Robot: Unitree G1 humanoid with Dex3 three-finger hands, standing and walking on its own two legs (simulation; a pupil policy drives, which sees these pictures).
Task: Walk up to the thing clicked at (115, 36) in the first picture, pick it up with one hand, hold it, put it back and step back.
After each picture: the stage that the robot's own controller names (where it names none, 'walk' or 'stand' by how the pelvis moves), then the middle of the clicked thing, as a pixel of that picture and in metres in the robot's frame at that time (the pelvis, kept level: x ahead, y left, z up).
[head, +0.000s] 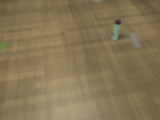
stand; (116, 30) +1.54 -0.36 -0.66
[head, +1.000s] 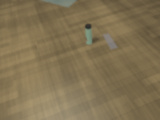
walk; (88, 34) +1.43 +0.07 -0.63
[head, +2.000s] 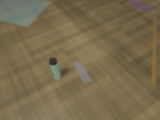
walk; (55, 69) +0.88 +0.34 -0.64
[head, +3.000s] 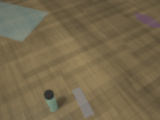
walk; (51, 101) +0.57 +0.27 -0.63
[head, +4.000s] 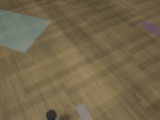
stand; out of the picture +0.44 +0.25 -0.64
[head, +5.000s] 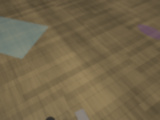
stand; out of the picture +0.41 +0.26 -0.65
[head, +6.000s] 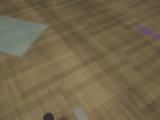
stand; out of the picture +0.44 +0.26 -0.66
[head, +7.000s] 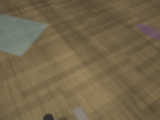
stand; out of the picture +0.43 +0.27 -0.66
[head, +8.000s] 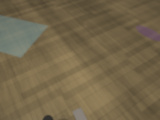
stand; out of the picture +0.42 +0.26 -0.66
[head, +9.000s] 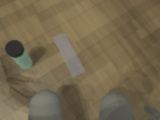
go down; (21, 57) +0.47 +0.30 -0.35
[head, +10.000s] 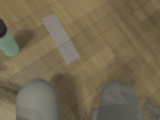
go down; (4, 40) +0.47 +0.34 -0.25
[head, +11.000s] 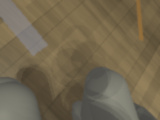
close in; out of the picture +0.44 +0.38 -0.17
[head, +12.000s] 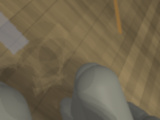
close; out of the picture +0.43 +0.39 -0.15
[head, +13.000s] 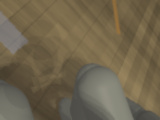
lift; out of the picture +0.40 +0.38 -0.16
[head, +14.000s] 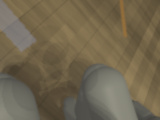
lift; out of the picture +0.34 +0.43 -0.16
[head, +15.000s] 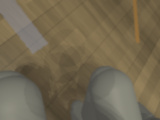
lift; out of the picture +0.33 +0.43 -0.15
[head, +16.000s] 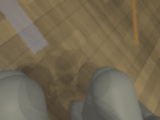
lift; out of the picture +0.33 +0.43 -0.15
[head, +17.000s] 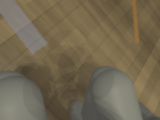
lift; out of the picture +0.34 +0.43 -0.15
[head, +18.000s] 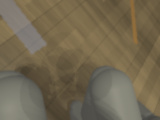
lift; out of the picture +0.34 +0.42 -0.15
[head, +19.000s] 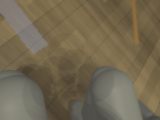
lift; out of the picture +0.33 +0.42 -0.15
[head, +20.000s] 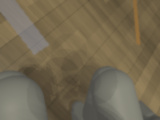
lift; out of the picture +0.34 +0.43 -0.14
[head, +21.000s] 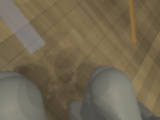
lift; out of the picture +0.34 +0.44 -0.15
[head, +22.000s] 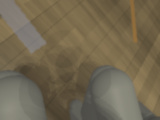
lift; out of the picture +0.34 +0.44 -0.15
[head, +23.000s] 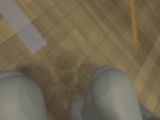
lift; out of the picture +0.34 +0.43 -0.15
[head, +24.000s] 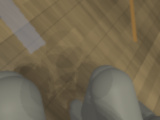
lift; out of the picture +0.34 +0.44 -0.15
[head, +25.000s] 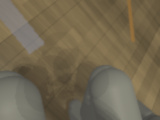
lift; out of the picture +0.34 +0.44 -0.15
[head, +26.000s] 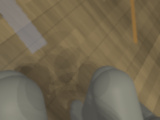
lift; out of the picture +0.34 +0.45 -0.15
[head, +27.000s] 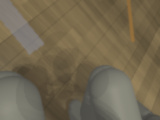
lift; out of the picture +0.34 +0.45 -0.15
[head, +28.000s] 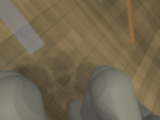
lift; out of the picture +0.34 +0.45 -0.15
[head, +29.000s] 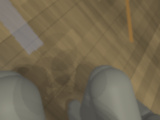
lift; out of the picture +0.33 +0.45 -0.15
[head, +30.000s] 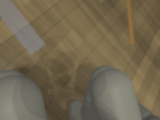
lift; out of the picture +0.33 +0.45 -0.15
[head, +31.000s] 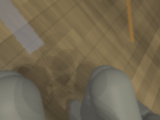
lift; out of the picture +0.33 +0.45 -0.15
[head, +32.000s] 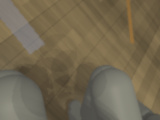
lift; out of the picture +0.33 +0.45 -0.15
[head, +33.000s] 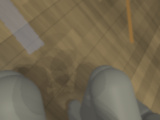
lift; out of the picture +0.33 +0.45 -0.15
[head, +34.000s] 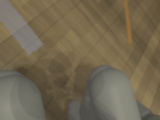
lift; out of the picture +0.33 +0.45 -0.15
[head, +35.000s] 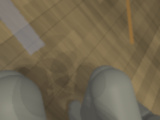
lift; out of the picture +0.33 +0.44 -0.15
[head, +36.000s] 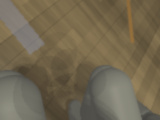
lift; out of the picture +0.33 +0.45 -0.15
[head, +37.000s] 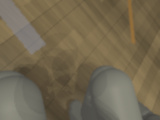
lift; out of the picture +0.33 +0.45 -0.15
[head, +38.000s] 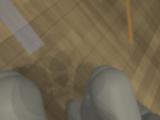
lift; out of the picture +0.33 +0.45 -0.15
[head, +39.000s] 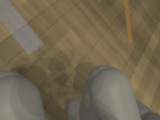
lift; out of the picture +0.34 +0.45 -0.15
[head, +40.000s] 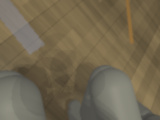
lift; out of the picture +0.34 +0.45 -0.15
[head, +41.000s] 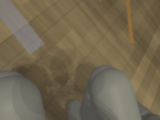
lift; out of the picture +0.33 +0.45 -0.15
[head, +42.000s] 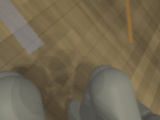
lift; out of the picture +0.34 +0.45 -0.15
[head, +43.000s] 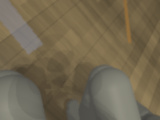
lift; out of the picture +0.34 +0.45 -0.15
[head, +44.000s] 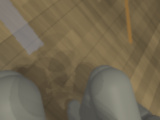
lift; out of the picture +0.34 +0.45 -0.15
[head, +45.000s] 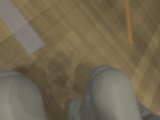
lift; out of the picture +0.34 +0.45 -0.15
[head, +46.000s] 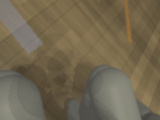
lift; out of the picture +0.34 +0.45 -0.15
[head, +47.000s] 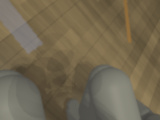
lift; out of the picture +0.34 +0.45 -0.15
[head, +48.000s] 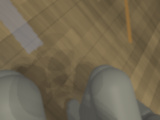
lift; out of the picture +0.34 +0.45 -0.15
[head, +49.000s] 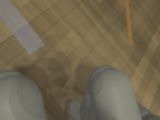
lift; out of the picture +0.34 +0.45 -0.15
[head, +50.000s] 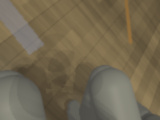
lift; out of the picture +0.33 +0.45 -0.15
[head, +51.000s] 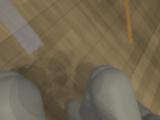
lift; out of the picture +0.34 +0.46 -0.15
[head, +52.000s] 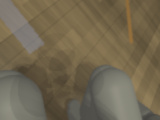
lift; out of the picture +0.34 +0.45 -0.15
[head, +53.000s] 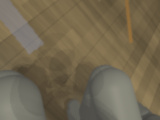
lift; out of the picture +0.34 +0.45 -0.15
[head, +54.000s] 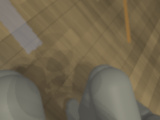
lift; out of the picture +0.34 +0.46 -0.15
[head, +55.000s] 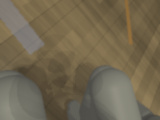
lift; out of the picture +0.34 +0.45 -0.15
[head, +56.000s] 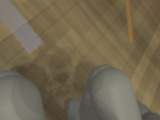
lift; out of the picture +0.34 +0.46 -0.15
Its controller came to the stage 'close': yes
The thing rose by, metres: 0.02
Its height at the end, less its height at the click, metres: +0.00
